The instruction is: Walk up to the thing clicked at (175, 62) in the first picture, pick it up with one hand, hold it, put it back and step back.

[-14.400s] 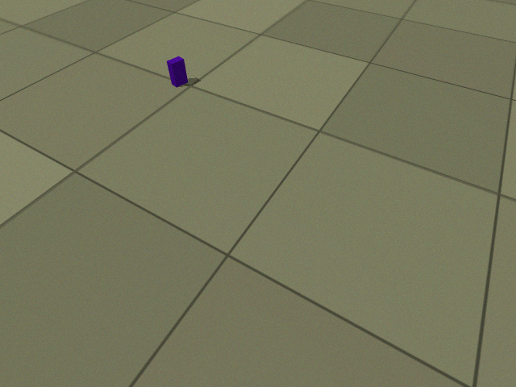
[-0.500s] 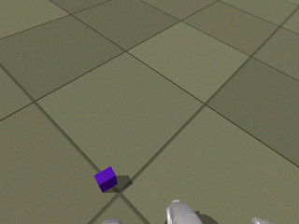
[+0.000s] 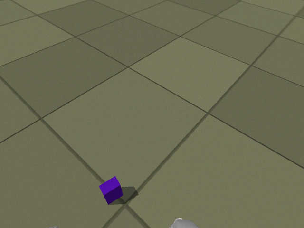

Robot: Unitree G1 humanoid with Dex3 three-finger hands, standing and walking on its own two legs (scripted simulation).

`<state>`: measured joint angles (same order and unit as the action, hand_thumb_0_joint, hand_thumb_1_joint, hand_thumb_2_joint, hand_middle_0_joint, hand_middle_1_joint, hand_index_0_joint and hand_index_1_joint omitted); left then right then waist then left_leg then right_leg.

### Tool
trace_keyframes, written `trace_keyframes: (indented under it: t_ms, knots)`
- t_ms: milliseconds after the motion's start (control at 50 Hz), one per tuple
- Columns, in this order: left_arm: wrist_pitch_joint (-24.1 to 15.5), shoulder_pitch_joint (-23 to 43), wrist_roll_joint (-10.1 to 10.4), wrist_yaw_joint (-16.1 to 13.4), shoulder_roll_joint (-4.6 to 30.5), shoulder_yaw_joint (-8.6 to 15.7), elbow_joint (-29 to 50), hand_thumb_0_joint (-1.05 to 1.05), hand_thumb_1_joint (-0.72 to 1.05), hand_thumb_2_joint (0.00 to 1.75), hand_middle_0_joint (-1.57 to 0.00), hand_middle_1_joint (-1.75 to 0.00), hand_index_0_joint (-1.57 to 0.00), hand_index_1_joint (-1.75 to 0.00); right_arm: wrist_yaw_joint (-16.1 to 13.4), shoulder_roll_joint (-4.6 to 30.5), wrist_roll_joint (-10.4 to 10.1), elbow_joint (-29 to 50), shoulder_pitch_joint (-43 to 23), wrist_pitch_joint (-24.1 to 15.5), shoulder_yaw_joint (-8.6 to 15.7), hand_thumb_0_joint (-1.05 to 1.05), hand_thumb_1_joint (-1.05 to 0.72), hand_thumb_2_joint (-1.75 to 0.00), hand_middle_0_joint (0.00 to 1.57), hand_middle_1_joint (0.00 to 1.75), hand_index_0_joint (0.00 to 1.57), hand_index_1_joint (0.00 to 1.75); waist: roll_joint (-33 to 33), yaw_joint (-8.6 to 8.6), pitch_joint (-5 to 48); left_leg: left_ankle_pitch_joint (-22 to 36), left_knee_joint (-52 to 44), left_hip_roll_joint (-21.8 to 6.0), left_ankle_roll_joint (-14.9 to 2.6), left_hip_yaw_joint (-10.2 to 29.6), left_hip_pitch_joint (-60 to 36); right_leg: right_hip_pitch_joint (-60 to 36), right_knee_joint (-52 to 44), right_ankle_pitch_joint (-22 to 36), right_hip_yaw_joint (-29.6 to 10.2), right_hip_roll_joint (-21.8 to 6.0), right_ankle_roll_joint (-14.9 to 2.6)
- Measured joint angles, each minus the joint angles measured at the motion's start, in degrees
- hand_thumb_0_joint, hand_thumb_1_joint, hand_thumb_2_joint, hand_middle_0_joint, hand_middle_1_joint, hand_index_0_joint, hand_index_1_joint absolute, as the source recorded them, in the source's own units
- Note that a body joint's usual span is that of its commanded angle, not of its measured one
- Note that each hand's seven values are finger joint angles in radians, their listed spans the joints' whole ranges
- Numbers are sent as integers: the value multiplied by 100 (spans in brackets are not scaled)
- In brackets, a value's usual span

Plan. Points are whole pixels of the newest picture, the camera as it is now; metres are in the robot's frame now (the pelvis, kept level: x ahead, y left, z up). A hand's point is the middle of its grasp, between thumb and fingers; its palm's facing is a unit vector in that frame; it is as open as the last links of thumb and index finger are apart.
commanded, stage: walk up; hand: left
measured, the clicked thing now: (111, 190) +0.43 +0.23 -0.67
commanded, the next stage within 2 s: stand in 1.22 s
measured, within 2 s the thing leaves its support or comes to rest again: neither
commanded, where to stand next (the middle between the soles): +0.07 -0.02 m, yaw -2 degrees
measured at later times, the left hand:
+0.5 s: hand out of the picture +0.07 +0.30 -0.15, palm faces -0.02 -0.92 -0.38, open 7.4 cm
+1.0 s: hand out of the picture +0.09 +0.26 -0.15, palm faces -0.09 -0.94 -0.34, open 7.4 cm
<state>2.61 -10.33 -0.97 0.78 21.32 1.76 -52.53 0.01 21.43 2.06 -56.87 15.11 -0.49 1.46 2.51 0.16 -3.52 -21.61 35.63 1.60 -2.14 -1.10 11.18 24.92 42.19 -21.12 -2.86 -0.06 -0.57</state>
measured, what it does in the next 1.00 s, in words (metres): steps on the spot: right foot, then left foot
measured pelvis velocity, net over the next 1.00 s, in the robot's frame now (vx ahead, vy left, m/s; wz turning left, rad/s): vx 0.03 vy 0.01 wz -0.07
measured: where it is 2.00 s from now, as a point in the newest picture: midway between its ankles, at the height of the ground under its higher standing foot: outside the picture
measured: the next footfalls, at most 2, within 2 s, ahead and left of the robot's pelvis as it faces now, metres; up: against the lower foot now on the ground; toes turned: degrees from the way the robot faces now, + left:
right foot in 0.16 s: +0.08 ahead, -0.15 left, +0.00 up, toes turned -1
left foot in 0.46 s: +0.13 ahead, +0.13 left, +0.00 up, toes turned -3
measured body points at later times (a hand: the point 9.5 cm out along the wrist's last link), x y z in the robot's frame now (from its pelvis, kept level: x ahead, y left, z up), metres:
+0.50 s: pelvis +0.03 +0.03 +0.00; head +0.04 +0.03 +0.45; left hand +0.07 +0.35 -0.13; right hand +0.11 -0.30 -0.11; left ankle +0.10 +0.14 -0.73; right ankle +0.04 -0.15 -0.72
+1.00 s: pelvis +0.03 +0.01 +0.00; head +0.04 +0.01 +0.45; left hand +0.10 +0.31 -0.13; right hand +0.07 -0.33 -0.11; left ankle +0.10 +0.14 -0.72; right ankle -0.01 -0.12 -0.72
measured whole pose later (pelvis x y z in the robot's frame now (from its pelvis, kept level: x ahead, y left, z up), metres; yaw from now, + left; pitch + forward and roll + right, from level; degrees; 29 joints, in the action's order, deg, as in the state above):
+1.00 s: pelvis +0.03 +0.01 +0.00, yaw -4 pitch -3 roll +0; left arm 1.9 -12.0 -1.4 1.9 21.0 1.7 -58.8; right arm -0.8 23.3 0.3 -58.8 11.3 -2.0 2.5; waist 0.2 0.1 -4.2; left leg -11.7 32.8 -1.7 0.8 -0.6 17.3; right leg 9.3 34.0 -21.8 0.0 -1.0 0.6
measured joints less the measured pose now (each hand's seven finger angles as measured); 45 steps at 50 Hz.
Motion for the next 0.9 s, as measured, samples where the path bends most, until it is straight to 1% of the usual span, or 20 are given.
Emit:
trace_keyframes:
  t_ms: [40,140,200,220,280,320,360,400,440,460,480,520,580,640,780,800,820,840,860,900]
  knots:
    - [-34,-76,22,59,26,9,-161,1,91,90,-20,-30,-20,-30,0,-1,13,-104,78,-36,-11,0,-90,-89,21,30,20,30,2,-49,60,130,-220,-91,31,41,-125,-158,31,38,-36,39,-7]
    - [-144,-226,28,113,135,58,-467,1,91,90,-20,-30,-20,-30,74,4,19,-68,-7,-127,7,1,-90,-89,21,30,20,30,104,0,12,154,-311,-215,145,-135,-152,-762,-633,80,39,-93,-18]
    - [-256,-244,-15,86,40,41,-607,1,91,90,-20,-30,-20,-30,108,119,-18,63,-97,-52,81,1,-90,-89,21,30,20,30,-233,-66,-165,-30,-25,-473,163,-41,-109,-1087,-1128,747,235,98,64]
    - [-327,-271,-29,79,11,29,-597,1,91,90,-20,-30,-20,-30,107,156,-46,104,-77,-27,90,1,-90,-89,21,30,20,30,-349,-81,-174,-103,141,-523,81,54,-33,-1128,-1180,809,306,153,87]
    - [-486,-396,-33,81,-5,28,-485,1,91,90,-21,-30,-20,-30,99,188,-55,139,-92,44,106,1,-90,-89,21,30,20,30,-400,24,-147,-748,1053,-325,-24,188,409,-1106,-1115,687,288,96,48]
    - [-519,-462,-26,73,-7,17,-409,1,90,90,-21,-30,-20,-30,116,219,-64,180,-119,23,125,1,-90,-89,21,30,20,30,-413,84,-170,-912,1335,-239,-53,176,673,-1184,-1207,696,261,3,32]
    - [-545,-518,-24,56,11,-6,-357,1,90,90,-21,-30,-20,-30,137,254,-74,233,-161,-14,148,1,-90,-89,21,30,20,30,-446,125,-196,-827,1274,-255,-49,164,877,-1271,-1314,725,249,-76,77]
    - [-519,-550,-29,45,62,-24,-339,1,90,90,-21,-30,-20,-30,151,272,-92,264,-214,-52,162,1,-90,-89,21,30,20,30,-454,170,-202,-548,958,-306,-16,145,969,-1301,-1310,698,215,-146,144]
    - [-427,-537,-3,25,127,-46,-357,1,90,90,-21,-30,-20,-30,148,271,-124,256,-273,-94,175,1,-90,-89,21,30,20,30,-445,191,-192,146,312,-334,52,146,861,-1245,-1098,559,172,-207,224]
    - [-366,-514,27,13,153,-55,-367,1,90,90,-21,-30,-20,-30,132,271,-133,244,-301,-119,182,0,-90,-89,21,30,20,30,-452,176,-188,682,-25,-337,106,150,758,-1187,-905,442,162,-230,283]
    - [-299,-450,64,-5,187,-54,-396,1,90,90,-21,-30,-20,-30,96,222,-130,201,-359,-134,192,0,-90,-89,21,30,20,30,-371,165,-227,1003,-68,-267,149,101,717,-1138,-688,313,114,-313,325]
    - [-153,-312,142,-47,223,-44,-431,1,90,90,-21,-30,-20,-30,36,68,-108,128,-460,-127,141,0,-90,-89,21,30,20,30,-184,196,-241,872,21,-164,122,-43,700,-1031,-421,89,-96,-367,185]
    - [-53,-140,170,-48,264,-33,-450,1,91,90,-20,-30,-20,-30,37,-134,-90,88,-595,-89,23,0,-90,-89,21,30,20,30,-108,120,-196,811,-10,-207,62,-30,744,-848,165,-565,-155,-139,18]
    - [-40,1,150,-26,319,14,-450,1,91,90,-20,-30,-20,-30,30,-261,-69,122,-692,-140,-44,0,-90,-89,21,30,20,30,-9,105,-207,911,-161,-249,63,-53,786,-751,482,-715,-159,-8,-76]
    - [-11,17,2,58,278,91,-473,0,91,90,-20,-30,-20,-30,-36,-94,-47,241,-778,-207,38,0,-90,-89,21,30,21,30,-14,59,-230,953,-160,-372,128,-199,948,-997,-132,-728,114,-117,-77]
    - [-29,-6,-15,68,261,101,-486,0,91,90,-20,-30,-20,-30,-42,-41,-49,245,-767,-190,56,0,-90,-89,21,30,20,30,-31,53,-222,933,-113,-391,149,-213,979,-1111,-431,-601,149,-129,-96]
    - [-55,-12,-33,69,219,111,-517,0,91,90,-20,-30,-20,-30,-49,27,-60,231,-762,-166,74,0,-90,-89,21,30,20,30,-104,43,-242,902,-43,-442,181,-191,998,-1208,-684,-158,183,-93,-32]
    - [-82,-15,-65,68,150,112,-550,0,91,90,-20,-30,-20,-30,-59,101,-85,200,-741,-133,96,0,-90,-89,21,30,20,30,-235,17,-274,875,21,-516,216,-112,994,-1306,-817,85,252,-17,40]
    - [-114,-54,-102,73,87,106,-559,0,91,90,-20,-30,-20,-30,-69,161,-116,163,-688,-96,109,0,-90,-89,21,30,20,30,-346,1,-252,844,64,-571,211,-35,996,-1378,-904,142,315,49,80]
    - [-136,-171,-124,101,39,68,-549,0,91,90,-20,-30,-20,-30,-88,191,-161,40,-575,-43,117,0,-90,-89,21,30,20,30,-327,55,-141,350,151,-462,184,46,957,-1417,-911,92,284,20,88]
